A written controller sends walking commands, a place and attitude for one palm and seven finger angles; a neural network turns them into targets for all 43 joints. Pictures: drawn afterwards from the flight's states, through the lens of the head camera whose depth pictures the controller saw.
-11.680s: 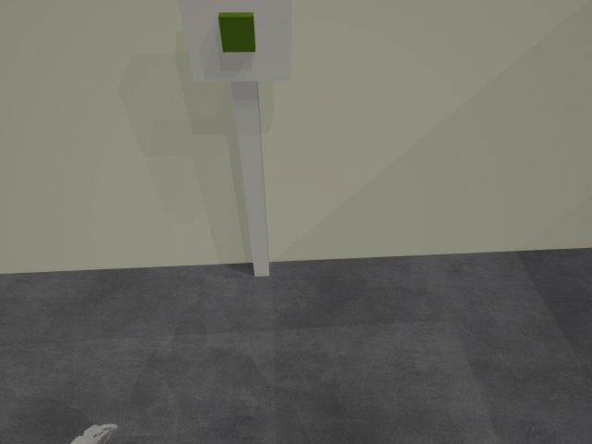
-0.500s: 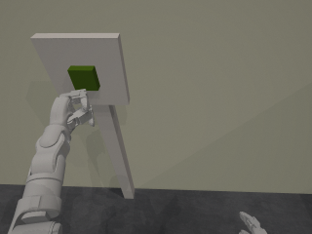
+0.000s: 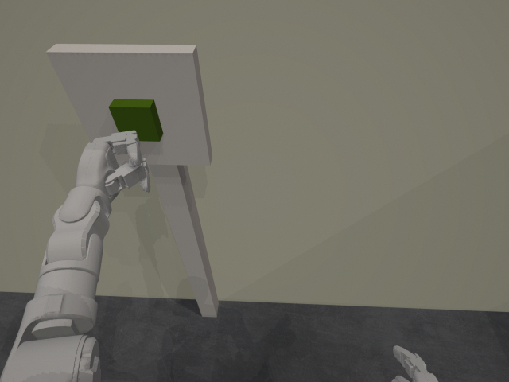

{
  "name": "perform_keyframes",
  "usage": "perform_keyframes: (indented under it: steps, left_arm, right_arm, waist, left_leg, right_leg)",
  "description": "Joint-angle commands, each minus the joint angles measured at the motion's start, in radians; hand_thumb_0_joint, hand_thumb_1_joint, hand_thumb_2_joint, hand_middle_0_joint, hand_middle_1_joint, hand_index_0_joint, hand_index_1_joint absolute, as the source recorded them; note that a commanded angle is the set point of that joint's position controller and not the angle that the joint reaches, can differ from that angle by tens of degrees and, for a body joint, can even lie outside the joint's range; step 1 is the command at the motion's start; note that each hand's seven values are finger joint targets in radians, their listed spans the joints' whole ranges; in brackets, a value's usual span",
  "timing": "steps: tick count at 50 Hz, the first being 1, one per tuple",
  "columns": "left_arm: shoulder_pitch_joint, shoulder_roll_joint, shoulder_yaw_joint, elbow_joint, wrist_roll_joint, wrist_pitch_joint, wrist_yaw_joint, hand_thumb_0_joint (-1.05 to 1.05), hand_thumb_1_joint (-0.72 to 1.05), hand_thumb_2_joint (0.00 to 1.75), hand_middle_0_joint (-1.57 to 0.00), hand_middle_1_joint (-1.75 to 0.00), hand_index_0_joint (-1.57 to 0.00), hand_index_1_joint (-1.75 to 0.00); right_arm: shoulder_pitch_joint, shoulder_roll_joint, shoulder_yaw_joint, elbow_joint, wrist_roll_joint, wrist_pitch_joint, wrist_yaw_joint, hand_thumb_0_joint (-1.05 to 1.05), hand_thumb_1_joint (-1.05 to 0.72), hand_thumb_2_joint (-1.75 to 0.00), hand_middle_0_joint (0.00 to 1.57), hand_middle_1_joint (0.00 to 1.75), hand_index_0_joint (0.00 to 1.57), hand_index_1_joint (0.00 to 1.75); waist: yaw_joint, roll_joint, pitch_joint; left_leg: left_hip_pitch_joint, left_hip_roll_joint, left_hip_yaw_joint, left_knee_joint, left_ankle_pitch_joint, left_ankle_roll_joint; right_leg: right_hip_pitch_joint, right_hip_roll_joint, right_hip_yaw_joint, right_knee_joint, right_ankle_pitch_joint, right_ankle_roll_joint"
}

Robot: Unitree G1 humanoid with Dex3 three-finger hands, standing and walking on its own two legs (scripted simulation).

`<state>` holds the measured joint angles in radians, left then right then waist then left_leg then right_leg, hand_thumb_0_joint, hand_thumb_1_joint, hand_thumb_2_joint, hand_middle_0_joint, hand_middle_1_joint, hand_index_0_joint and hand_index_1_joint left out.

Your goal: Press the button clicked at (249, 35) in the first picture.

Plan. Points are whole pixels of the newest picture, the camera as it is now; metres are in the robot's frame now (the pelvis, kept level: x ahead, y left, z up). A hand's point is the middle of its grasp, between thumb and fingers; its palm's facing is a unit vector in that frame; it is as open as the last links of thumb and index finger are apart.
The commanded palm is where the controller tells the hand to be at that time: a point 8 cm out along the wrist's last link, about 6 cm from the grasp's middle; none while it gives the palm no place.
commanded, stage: press the button with the knuckle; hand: left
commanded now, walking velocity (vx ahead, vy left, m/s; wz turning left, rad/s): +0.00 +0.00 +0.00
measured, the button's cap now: (138, 119) +0.48 +0.21 +0.19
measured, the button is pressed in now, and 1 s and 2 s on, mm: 0 13 0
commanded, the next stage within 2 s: hold the button down briefly in 0.96 s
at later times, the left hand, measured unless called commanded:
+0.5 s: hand (149, 157) +0.42 +0.19 +0.16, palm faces +0.03 -1.00 -0.01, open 3.1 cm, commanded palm +0.40 +0.24 +0.16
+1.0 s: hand (146, 149) +0.44 +0.20 +0.16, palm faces +0.02 -1.00 -0.01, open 3.0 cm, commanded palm +0.44 +0.25 +0.16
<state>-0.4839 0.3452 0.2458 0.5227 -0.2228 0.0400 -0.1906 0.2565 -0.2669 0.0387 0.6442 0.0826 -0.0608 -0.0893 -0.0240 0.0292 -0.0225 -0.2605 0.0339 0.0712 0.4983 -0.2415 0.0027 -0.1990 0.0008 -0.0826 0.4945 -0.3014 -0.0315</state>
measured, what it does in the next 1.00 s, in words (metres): stands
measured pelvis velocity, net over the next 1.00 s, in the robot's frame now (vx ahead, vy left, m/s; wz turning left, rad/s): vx -0.02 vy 0.01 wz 0.01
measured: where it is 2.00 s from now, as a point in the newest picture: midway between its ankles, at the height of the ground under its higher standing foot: outside the picture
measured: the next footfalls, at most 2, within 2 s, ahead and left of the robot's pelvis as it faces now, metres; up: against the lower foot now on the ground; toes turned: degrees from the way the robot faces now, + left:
none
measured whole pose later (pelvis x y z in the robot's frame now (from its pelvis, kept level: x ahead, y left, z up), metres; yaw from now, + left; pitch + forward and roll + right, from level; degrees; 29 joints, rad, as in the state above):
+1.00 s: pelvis -0.02 +0.01 -0.01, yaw +1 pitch +4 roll -1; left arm -0.84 0.42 0.26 1.03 -0.17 -0.15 -0.22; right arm 0.34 -0.28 0.03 0.72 0.07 -0.06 -0.08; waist -0.07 0.02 -0.03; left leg -0.40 0.03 0.06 0.57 -0.24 0.02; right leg -0.33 0.00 -0.09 0.55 -0.30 -0.02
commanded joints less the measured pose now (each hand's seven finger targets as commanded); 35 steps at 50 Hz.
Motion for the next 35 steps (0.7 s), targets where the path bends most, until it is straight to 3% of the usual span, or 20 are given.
perform_keyframes:
  steps: [1,3,5,7,9,10,13,16,17,18,19,22,24,27,30,32,35]
  left_arm:
    - [-0.421,0.186,0.047,-0.186,-0.021,-0.067,-0.008,0.0,0.9,0.9,-1.3,-1.5,-1.3,-1.5]
    - [-0.434,0.226,0.078,-0.182,-0.013,-0.066,0.001,0.0,0.9,0.9,-1.3,-1.5,-1.3,-1.5]
    - [-0.466,0.202,0.053,-0.209,-0.002,-0.072,0.01,0.0,0.9,0.9,-1.3,-1.5,-1.3,-1.5]
    - [-0.478,0.192,0.049,-0.232,0.001,-0.083,0.019,0.0,0.9,0.9,-1.3,-1.5,-1.3,-1.5]
    - [-0.454,0.22,0.081,-0.2,0.0,-0.085,0.026,0.0,0.9,0.9,-1.3,-1.5,-1.3,-1.5]
    - [-0.475,0.202,0.062,-0.204,0.002,-0.088,0.024,0.0,0.9,0.9,-1.3,-1.5,-1.3,-1.5]
    - [-0.452,0.218,0.082,-0.171,0.007,-0.083,0.03,0.0,0.9,0.9,-1.3,-1.5,-1.3,-1.5]
    - [-0.476,0.234,0.087,-0.148,0.014,-0.086,0.031,0.0,0.9,0.9,-1.3,-1.5,-1.3,-1.5]
    - [-0.512,0.204,0.054,-0.158,0.016,-0.088,0.028,0.0,0.9,0.9,-1.3,-1.5,-1.3,-1.5]
    - [-0.527,0.22,0.067,-0.151,0.017,-0.091,0.029,0.0,0.9,0.9,-1.3,-1.5,-1.3,-1.5]
    - [-0.548,0.188,0.039,-0.15,0.015,-0.094,0.026,0.0,0.9,0.9,-1.3,-1.5,-1.3,-1.5]
    - [-0.545,0.215,0.064,-0.118,0.014,-0.102,0.026,0.0,0.9,0.9,-1.3,-1.5,-1.3,-1.5]
    - [-0.579,0.192,0.045,-0.106,0.012,-0.106,0.026,0.0,0.9,0.9,-1.3,-1.5,-1.3,-1.5]
    - [-0.616,0.233,0.071,-0.062,0.016,-0.116,0.028,0.0,0.9,0.9,-1.3,-1.5,-1.3,-1.5]
    - [-0.688,0.217,0.042,-0.029,0.026,-0.131,0.026,0.0,0.9,0.9,-1.3,-1.5,-1.3,-1.5]
    - [-0.712,0.242,0.063,0.01,0.028,-0.142,0.028,0.0,0.9,0.9,-1.3,-1.5,-1.3,-1.5]
    - [-0.77,0.263,0.067,0.105,0.027,-0.162,0.019,0.0,0.9,0.9,-1.3,-1.5,-1.3,-1.5]
  right_arm:
    - [-0.062,-0.129,-0.047,-0.127,0.001,-0.052,-0.007,0.0,-0.9,-0.9,0.2,0.3,0.2,0.3]
    - [-0.053,-0.132,-0.049,-0.125,-0.001,-0.046,-0.006,0.0,-0.9,-0.9,0.2,0.3,0.2,0.3]
    - [-0.05,-0.127,-0.051,-0.128,-0.002,-0.045,-0.004,0.0,-0.9,-0.9,0.2,0.3,0.2,0.3]
    - [-0.045,-0.126,-0.055,-0.131,-0.005,-0.047,0.0,0.0,-0.9,-0.9,0.2,0.3,0.2,0.3]
    - [-0.038,-0.129,-0.055,-0.122,-0.006,-0.043,0.0,0.0,-0.9,-0.9,0.2,0.3,0.2,0.3]
    - [-0.039,-0.127,-0.053,-0.124,-0.007,-0.043,0.001,0.0,-0.9,-0.9,0.2,0.3,0.2,0.3]
    - [-0.031,-0.13,-0.056,-0.124,-0.006,-0.038,0.003,0.0,-0.9,-0.9,0.2,0.3,0.2,0.3]
    - [-0.026,-0.133,-0.056,-0.118,-0.006,-0.031,0.002,0.0,-0.9,-0.9,0.2,0.3,0.2,0.3]
    - [-0.026,-0.13,-0.054,-0.121,-0.006,-0.03,0.002,0.0,-0.9,-0.9,0.2,0.3,0.2,0.3]
    - [-0.02,-0.131,-0.057,-0.116,-0.006,-0.029,0.001,0.0,-0.9,-0.9,0.2,0.3,0.2,0.3]
    - [-0.021,-0.129,-0.057,-0.117,-0.006,-0.029,0.002,0.0,-0.9,-0.9,0.2,0.3,0.2,0.3]
    - [-0.009,-0.134,-0.06,-0.108,-0.007,-0.026,0.001,0.0,-0.9,-0.9,0.2,0.3,0.2,0.3]
    - [-0.006,-0.132,-0.059,-0.104,-0.008,-0.026,0.001,0.0,-0.9,-0.9,0.2,0.3,0.2,0.3]
    - [0.003,-0.138,-0.059,-0.094,-0.009,-0.021,-0.001,0.0,-0.9,-0.9,0.2,0.3,0.2,0.3]
    - [0.009,-0.136,-0.057,-0.086,-0.008,-0.021,0.0,0.0,-0.9,-0.9,0.2,0.3,0.2,0.3]
    - [0.02,-0.14,-0.06,-0.079,-0.01,-0.021,-0.001,0.0,-0.9,-0.9,0.2,0.3,0.2,0.3]
    - [0.035,-0.146,-0.056,-0.065,-0.01,-0.023,-0.004,0.0,-0.9,-0.9,0.2,0.3,0.2,0.3]
  waist:
    - [-0.012,-0.047,-0.249]
    - [-0.003,-0.03,-0.254]
    - [-0.009,-0.001,-0.267]
    - [-0.007,-0.004,-0.3]
    - [-0.001,-0.018,-0.285]
    - [-0.005,0.001,-0.283]
    - [0.0,-0.026,-0.278]
    - [-0.005,-0.027,-0.26]
    - [-0.016,-0.005,-0.263]
    - [-0.016,0.004,-0.271]
    - [-0.025,-0.001,-0.27]
    - [-0.02,-0.003,-0.29]
    - [-0.031,-0.021,-0.283]
    - [-0.034,-0.039,-0.274]
    - [-0.044,0.013,-0.266]
    - [-0.048,-0.01,-0.285]
    - [-0.062,-0.041,-0.248]
  left_leg:
    - [0.161,-0.024,-0.062,-0.021,0.216,0.044]
    - [0.151,-0.025,-0.062,-0.027,0.212,0.042]
    - [0.171,-0.024,-0.062,-0.023,0.237,0.042]
    - [0.191,-0.02,-0.066,-0.019,0.269,0.042]
    - [0.177,-0.02,-0.065,-0.022,0.266,0.04]
    - [0.177,-0.021,-0.063,-0.023,0.262,0.039]
    - [0.163,-0.019,-0.057,-0.024,0.264,0.041]
    - [0.154,-0.016,-0.058,-0.023,0.251,0.042]
    - [0.165,-0.018,-0.058,-0.023,0.254,0.041]
    - [0.17,-0.017,-0.061,-0.019,0.256,0.04]
    - [0.181,-0.016,-0.062,-0.018,0.259,0.04]
    - [0.182,-0.015,-0.066,-0.012,0.268,0.04]
    - [0.181,-0.016,-0.065,-0.01,0.261,0.041]
    - [0.156,-0.016,-0.061,-0.01,0.239,0.044]
    - [0.16,-0.019,-0.067,-0.005,0.217,0.04]
    - [0.16,-0.017,-0.07,-0.001,0.2,0.042]
    - [0.11,-0.02,-0.067,0.0,0.148,0.044]
  right_leg:
    - [-0.025,-0.002,0.058,-0.072,0.333,0.016]
    - [-0.02,-0.004,0.059,-0.069,0.324,0.016]
    - [-0.025,-0.003,0.057,-0.063,0.337,0.013]
    - [-0.015,0.0,0.056,-0.055,0.358,0.011]
    - [-0.008,0.002,0.054,-0.056,0.358,0.01]
    - [-0.014,0.001,0.056,-0.056,0.356,0.01]
    - [-0.007,0.001,0.057,-0.057,0.366,0.013]
    - [-0.018,0.003,0.057,-0.06,0.345,0.01]
    - [-0.028,0.001,0.058,-0.058,0.348,0.01]
    - [-0.033,0.003,0.059,-0.057,0.344,0.009]
    - [-0.043,0.004,0.056,-0.057,0.344,0.01]
    - [-0.04,0.005,0.057,-0.053,0.346,0.008]
    - [-0.049,0.005,0.055,-0.057,0.345,0.011]
    - [-0.051,0.004,0.06,-0.058,0.336,0.013]
    - [-0.083,0.003,0.06,-0.056,0.301,0.01]
    - [-0.09,0.004,0.063,-0.058,0.277,0.012]
    - [-0.104,0.003,0.067,-0.062,0.244,0.016]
